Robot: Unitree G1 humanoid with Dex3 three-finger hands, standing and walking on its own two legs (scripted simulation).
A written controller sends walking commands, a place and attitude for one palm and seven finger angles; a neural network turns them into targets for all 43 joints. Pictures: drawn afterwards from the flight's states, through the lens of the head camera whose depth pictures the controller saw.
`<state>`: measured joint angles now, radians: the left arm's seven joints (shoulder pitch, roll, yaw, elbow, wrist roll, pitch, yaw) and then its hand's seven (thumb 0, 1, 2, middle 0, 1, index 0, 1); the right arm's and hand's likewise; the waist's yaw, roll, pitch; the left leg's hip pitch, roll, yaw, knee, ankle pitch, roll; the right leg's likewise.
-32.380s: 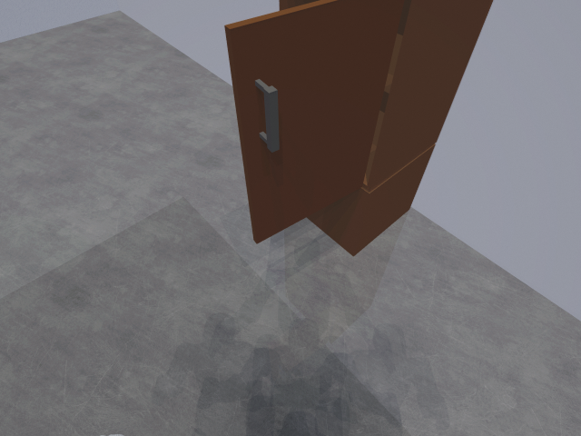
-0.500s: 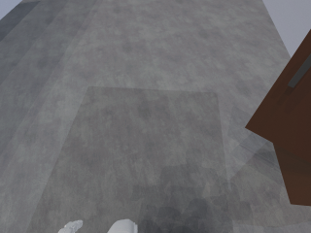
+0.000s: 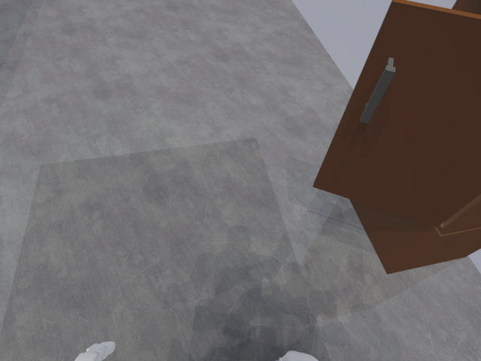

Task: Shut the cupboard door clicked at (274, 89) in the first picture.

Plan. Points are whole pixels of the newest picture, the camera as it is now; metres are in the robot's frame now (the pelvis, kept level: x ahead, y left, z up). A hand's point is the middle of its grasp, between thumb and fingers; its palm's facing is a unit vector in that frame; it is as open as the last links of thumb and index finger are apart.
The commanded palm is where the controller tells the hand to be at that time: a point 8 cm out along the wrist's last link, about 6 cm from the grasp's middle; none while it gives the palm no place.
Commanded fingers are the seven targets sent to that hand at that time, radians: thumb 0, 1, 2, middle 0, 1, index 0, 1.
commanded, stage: turn to face it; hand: left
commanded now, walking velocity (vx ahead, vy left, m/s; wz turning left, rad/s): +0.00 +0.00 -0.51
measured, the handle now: (377, 91) +0.64 -0.26 +0.08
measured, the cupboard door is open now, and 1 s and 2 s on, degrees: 57 57 57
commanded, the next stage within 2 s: take the last steps up to it in 0.50 s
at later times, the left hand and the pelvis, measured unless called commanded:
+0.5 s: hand (153, 354) +0.15 +0.17 -0.19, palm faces -0.15 -0.97 -0.18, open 7.4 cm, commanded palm none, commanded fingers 0.00 0.90 0.90 -0.20 -0.30 -0.20 -0.30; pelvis +0.04 +0.00 -0.01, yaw -11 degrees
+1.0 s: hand (198, 302) +0.24 +0.10 -0.16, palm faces -0.38 -0.90 -0.22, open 7.4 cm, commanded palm none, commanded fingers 0.00 0.90 0.90 -0.20 -0.30 -0.20 -0.30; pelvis +0.07 -0.05 -0.01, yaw -22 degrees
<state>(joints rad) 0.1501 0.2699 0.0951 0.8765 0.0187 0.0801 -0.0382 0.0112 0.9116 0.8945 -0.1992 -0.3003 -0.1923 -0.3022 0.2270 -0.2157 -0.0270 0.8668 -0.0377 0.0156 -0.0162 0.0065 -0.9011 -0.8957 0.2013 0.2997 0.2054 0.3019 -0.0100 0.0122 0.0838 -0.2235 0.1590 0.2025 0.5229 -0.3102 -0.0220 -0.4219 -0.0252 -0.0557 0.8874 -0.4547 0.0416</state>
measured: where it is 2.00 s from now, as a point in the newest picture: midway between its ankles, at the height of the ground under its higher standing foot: outside the picture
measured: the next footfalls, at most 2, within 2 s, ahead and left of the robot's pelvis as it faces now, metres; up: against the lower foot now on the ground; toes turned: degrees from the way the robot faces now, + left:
right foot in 0.10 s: +0.04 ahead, -0.14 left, +0.00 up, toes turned -8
left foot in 0.48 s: +0.11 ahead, +0.10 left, +0.00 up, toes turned -8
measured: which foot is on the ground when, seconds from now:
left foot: down 0.00-0.08, up 0.10-0.46, down 0.48-0.98, up 1.00-1.00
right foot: up 0.00-0.08, down 0.10-0.50, up 0.52-0.96, down 0.98-1.00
